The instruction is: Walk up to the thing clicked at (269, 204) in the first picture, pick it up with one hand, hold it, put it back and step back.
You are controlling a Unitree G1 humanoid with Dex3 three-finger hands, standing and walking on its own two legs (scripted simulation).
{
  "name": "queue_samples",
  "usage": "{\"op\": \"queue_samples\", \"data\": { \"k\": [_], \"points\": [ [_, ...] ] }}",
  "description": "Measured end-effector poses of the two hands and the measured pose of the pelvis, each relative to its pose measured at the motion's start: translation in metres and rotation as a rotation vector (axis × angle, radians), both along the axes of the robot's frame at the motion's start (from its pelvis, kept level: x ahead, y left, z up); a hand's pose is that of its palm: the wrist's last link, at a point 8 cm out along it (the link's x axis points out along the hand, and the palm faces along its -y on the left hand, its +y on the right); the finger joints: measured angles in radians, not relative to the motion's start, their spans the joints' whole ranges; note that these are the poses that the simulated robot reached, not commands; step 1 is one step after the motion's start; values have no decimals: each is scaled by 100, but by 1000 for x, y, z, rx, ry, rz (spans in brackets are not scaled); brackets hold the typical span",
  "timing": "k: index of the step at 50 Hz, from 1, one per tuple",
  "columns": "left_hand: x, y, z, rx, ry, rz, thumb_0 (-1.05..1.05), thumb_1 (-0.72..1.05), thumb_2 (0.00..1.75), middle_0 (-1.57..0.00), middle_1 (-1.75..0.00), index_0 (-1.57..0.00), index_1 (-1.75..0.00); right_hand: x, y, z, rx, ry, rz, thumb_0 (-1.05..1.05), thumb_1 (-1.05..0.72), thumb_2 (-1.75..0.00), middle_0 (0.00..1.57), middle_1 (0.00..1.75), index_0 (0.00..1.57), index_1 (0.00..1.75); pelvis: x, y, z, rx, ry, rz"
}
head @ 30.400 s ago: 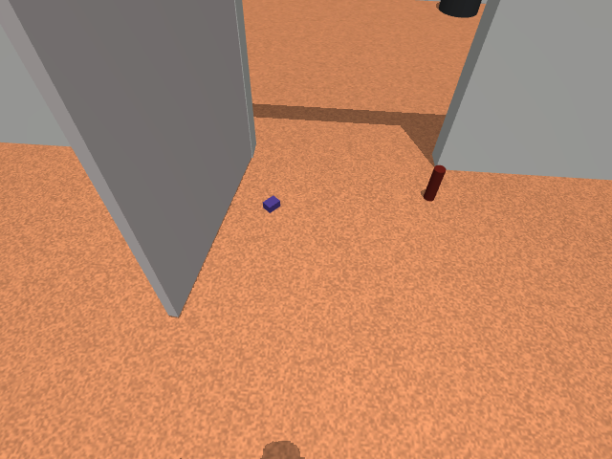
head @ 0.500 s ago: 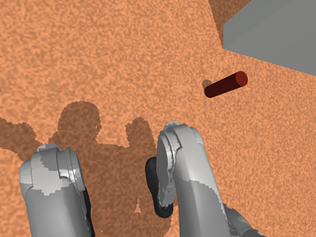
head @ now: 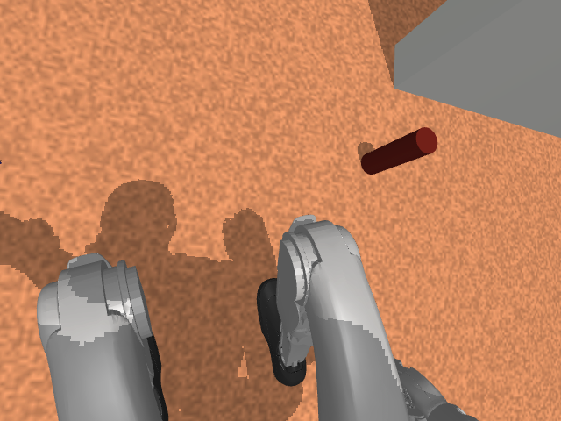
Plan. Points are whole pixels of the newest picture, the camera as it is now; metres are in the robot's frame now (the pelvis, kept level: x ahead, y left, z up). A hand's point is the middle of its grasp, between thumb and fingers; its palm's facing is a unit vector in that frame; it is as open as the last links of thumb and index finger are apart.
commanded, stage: rise first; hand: left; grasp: from above
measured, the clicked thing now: out of the picture +0.47 +0.37 -0.30
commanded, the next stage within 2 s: none
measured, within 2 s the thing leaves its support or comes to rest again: neither
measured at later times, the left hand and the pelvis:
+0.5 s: hand out of the picture +0.42 +0.41 -0.16, palm faces -0.33 -0.27 -0.90, open 12.6 cm; pelvis +0.00 +0.00 +0.00, yaw +1 degrees
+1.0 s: hand out of the picture +0.42 +0.42 -0.16, palm faces -0.32 -0.26 -0.91, open 12.4 cm; pelvis +0.00 +0.00 +0.00, yaw +1 degrees
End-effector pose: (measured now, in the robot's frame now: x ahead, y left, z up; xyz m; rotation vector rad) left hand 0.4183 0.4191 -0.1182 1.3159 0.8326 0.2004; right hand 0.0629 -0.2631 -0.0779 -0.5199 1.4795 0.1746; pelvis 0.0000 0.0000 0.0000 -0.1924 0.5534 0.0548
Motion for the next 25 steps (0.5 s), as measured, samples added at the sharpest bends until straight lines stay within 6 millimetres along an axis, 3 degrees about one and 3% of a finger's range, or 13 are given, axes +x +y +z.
{"op": "queue_samples", "data": {
  "k": [25],
  "points": [
    [2,-3,15,8,12,-14,1,-28,76,-35,-79,-34,-79,-1,-3,-2,22,-17,-28,0,-91,-90,20,30,20,30,-2,-2,2,14,1,6]
  ]
}}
